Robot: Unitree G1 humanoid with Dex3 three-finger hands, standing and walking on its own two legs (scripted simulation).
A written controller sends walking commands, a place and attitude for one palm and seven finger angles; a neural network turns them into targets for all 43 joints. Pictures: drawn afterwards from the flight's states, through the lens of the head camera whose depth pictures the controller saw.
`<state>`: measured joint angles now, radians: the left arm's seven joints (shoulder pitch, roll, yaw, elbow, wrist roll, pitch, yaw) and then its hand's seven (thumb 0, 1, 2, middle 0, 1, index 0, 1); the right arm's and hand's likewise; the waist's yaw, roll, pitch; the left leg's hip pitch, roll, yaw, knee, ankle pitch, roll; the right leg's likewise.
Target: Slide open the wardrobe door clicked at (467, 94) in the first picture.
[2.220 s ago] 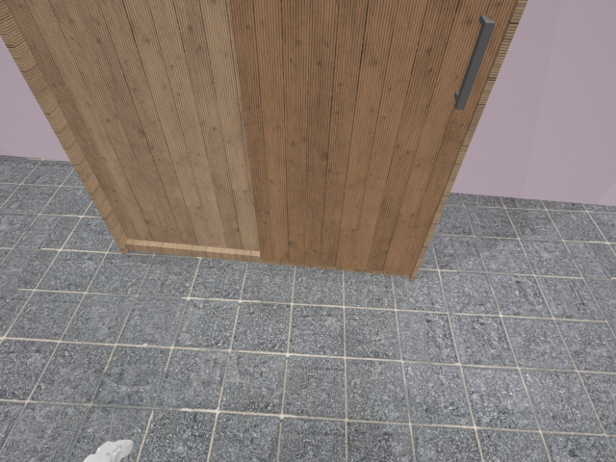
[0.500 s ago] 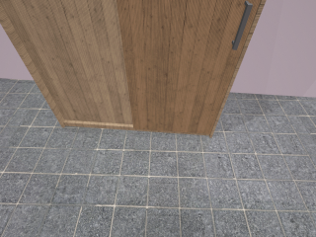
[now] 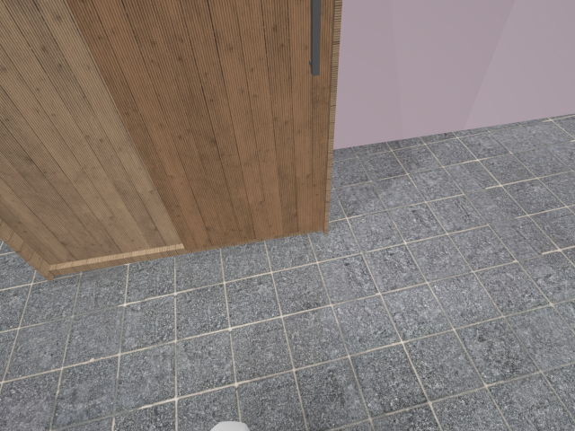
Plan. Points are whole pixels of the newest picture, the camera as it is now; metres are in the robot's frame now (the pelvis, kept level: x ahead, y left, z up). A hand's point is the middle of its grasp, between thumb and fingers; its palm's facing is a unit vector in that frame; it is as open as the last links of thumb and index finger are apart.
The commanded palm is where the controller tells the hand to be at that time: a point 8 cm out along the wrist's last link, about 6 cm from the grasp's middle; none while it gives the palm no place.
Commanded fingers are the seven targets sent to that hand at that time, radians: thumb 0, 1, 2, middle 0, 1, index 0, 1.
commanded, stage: walk to a spot facing it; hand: right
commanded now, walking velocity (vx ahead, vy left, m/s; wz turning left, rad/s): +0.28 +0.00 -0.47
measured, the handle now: (313, 33) +0.98 +0.02 +0.11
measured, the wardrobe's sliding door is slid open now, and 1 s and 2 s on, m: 0.00 0.00 0.00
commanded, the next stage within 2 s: turn to face it in 0.68 s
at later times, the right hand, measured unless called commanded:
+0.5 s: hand out of the picture +0.10 -0.14 -0.15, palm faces +0.33 +0.91 -0.25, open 7.4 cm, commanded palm none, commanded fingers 0.00 -0.90 -0.90 0.20 0.30 0.20 0.30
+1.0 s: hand out of the picture +0.07 -0.15 -0.19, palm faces +0.56 +0.81 -0.19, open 7.4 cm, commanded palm none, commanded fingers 0.00 -0.90 -0.90 0.20 0.30 0.20 0.30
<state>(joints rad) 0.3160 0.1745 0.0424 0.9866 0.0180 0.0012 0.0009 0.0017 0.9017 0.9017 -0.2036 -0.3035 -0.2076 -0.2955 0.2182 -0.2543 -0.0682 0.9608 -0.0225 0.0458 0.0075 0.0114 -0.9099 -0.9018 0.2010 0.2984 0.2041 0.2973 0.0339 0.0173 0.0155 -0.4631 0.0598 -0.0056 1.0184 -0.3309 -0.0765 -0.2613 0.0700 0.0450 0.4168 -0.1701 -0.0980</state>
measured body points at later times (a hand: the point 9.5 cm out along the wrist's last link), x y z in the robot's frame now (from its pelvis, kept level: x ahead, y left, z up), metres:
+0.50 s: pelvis +0.10 +0.07 +0.00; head +0.11 +0.09 +0.45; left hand +0.19 +0.32 -0.16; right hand +0.09 -0.18 -0.13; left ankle +0.11 +0.16 -0.75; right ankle +0.07 -0.07 -0.66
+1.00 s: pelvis +0.20 -0.01 -0.01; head +0.21 -0.06 +0.44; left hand +0.44 +0.10 -0.13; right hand +0.04 -0.19 -0.18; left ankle +0.22 +0.16 -0.66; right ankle +0.18 -0.07 -0.75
